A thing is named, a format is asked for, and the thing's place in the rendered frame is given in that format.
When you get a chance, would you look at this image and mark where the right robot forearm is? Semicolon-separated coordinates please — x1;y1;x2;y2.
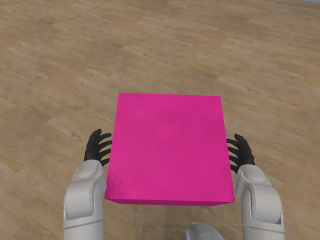
235;164;285;240

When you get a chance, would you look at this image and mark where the left robot forearm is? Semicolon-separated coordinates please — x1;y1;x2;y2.
63;159;107;240

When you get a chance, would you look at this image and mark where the robot left hand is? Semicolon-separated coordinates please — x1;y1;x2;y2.
84;129;112;167

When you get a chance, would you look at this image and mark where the right robot thigh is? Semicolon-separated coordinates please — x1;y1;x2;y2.
185;223;225;240

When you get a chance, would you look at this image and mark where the carton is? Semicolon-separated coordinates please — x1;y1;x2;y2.
104;92;235;207

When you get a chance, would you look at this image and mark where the robot right hand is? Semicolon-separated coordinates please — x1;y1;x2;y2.
226;134;255;174

